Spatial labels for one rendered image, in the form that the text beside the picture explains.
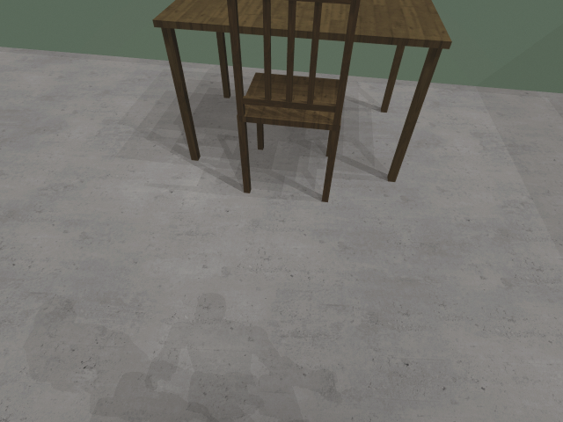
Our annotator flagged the table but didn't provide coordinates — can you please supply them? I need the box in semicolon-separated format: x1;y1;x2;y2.
153;0;452;182

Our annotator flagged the chair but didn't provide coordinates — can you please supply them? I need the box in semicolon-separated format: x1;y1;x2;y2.
227;0;361;202

